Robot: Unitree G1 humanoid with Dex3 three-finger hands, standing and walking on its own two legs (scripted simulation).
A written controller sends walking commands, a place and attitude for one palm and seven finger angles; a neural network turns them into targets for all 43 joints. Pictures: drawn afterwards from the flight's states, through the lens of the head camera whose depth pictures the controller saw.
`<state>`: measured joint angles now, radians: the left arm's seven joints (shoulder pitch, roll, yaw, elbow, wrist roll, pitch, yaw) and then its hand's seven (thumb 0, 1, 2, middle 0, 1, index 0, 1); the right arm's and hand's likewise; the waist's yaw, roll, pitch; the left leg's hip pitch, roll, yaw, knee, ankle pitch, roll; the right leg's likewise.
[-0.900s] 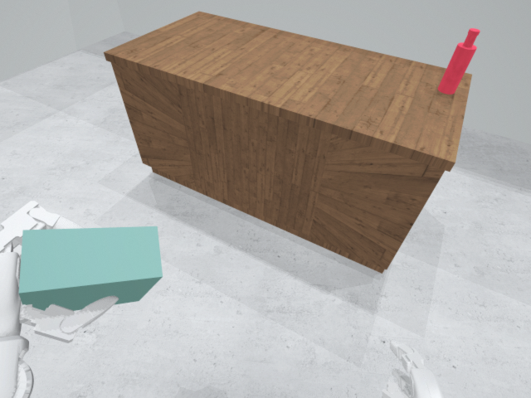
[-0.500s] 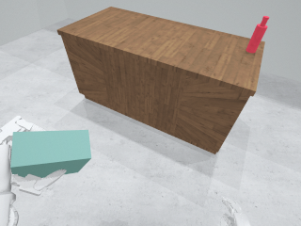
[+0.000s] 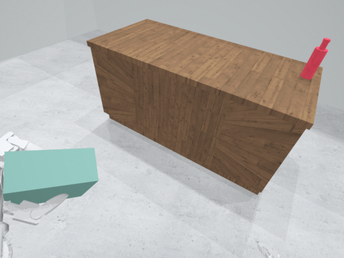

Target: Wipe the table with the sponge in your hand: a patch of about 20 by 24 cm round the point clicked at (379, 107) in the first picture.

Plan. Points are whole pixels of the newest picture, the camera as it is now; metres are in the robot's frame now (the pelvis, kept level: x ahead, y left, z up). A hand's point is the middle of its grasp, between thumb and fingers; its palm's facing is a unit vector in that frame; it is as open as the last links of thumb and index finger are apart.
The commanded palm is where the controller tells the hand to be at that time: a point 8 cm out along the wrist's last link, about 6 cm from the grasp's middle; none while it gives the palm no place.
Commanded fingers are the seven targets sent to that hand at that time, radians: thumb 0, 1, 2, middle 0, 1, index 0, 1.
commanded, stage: walk to a spot facing it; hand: left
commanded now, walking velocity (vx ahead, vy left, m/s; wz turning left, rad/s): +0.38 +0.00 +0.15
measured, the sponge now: (63, 176) +0.22 +0.21 +0.15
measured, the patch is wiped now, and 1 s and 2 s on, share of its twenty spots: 0.00 0.00 0.00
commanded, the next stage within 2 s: turn to face it in 0.78 s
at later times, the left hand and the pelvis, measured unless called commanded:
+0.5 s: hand (93, 137) +0.30 +0.18 +0.17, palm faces +0.44 -0.76 -0.47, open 10.2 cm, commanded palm +0.24 +0.22 +0.19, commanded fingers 0.00 0.10 1.30 -1.20 -1.60 -1.20 -1.60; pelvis +0.11 -0.07 +0.01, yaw +7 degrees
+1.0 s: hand (78, 97) +0.40 +0.24 +0.19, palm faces +0.60 -0.65 -0.46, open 10.2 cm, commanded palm +0.32 +0.26 +0.19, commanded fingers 0.00 0.10 1.30 -1.20 -1.60 -1.20 -1.60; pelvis +0.25 -0.06 +0.00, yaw +18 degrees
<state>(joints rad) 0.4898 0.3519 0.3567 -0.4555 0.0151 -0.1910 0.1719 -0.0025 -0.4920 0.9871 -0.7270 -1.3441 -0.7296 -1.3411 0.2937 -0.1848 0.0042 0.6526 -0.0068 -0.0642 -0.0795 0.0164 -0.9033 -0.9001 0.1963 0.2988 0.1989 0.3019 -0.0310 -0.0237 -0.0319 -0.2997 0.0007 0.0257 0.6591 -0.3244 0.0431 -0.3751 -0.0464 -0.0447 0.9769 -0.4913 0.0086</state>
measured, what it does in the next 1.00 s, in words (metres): walks ahead, turning left: right foot, then left foot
